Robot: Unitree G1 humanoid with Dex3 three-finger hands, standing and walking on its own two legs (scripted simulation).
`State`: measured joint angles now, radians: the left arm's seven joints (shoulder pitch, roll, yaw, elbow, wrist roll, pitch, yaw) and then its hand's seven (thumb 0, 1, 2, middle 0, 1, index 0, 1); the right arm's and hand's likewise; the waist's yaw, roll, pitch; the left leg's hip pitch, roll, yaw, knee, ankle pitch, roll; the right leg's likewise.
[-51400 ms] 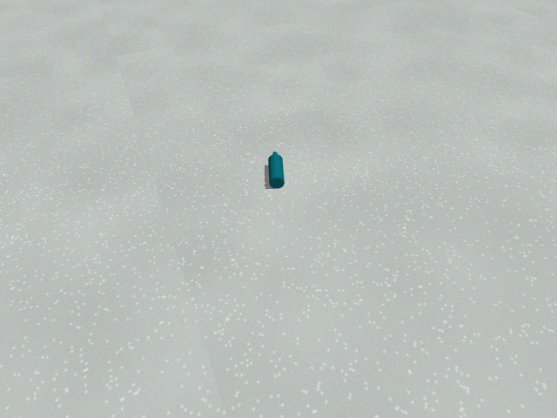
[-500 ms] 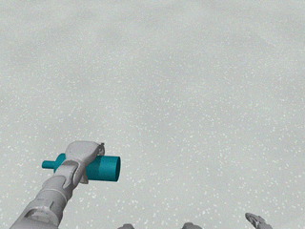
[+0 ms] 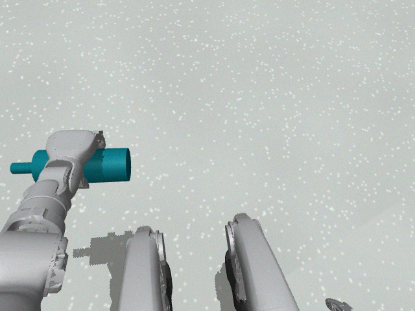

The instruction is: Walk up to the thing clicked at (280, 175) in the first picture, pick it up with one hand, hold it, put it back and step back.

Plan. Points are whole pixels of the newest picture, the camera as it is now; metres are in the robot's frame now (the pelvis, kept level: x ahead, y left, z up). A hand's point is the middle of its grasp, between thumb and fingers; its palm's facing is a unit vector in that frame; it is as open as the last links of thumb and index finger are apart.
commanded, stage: crouch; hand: left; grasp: from above
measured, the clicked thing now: (73, 166) +0.45 +0.26 -0.16
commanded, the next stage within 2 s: lower in 1.06 s
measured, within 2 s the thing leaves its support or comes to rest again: neither
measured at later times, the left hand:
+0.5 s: hand (97, 166) +0.48 +0.25 -0.27, palm faces -0.46 +0.02 -0.89, open 10.6 cm
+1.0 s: hand (103, 167) +0.50 +0.25 -0.34, palm faces -0.46 +0.03 -0.89, open 10.6 cm
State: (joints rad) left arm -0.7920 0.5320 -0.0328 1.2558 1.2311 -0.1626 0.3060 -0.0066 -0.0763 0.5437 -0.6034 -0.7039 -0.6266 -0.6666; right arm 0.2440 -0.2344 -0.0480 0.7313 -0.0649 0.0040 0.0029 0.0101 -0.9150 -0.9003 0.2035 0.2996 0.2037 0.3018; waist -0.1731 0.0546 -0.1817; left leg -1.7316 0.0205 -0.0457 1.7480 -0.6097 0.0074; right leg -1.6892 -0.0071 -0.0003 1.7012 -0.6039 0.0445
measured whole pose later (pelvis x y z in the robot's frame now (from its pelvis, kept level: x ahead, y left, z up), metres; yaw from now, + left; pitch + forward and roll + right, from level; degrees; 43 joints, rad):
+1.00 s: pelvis -0.01 +0.00 -0.18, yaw -5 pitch +35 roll -9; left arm -1.07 0.83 0.09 1.47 1.35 -0.27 0.34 -0.01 -0.07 0.53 -0.60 -0.71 -0.62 -0.67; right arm 0.19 -0.27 0.08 0.72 -0.15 -0.03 0.13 0.01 -0.93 -0.90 0.20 0.30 0.20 0.30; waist -0.29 -0.01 -0.02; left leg -2.28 0.01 -0.14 2.33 -0.68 -0.01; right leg -2.20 0.02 -0.06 2.24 -0.67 0.06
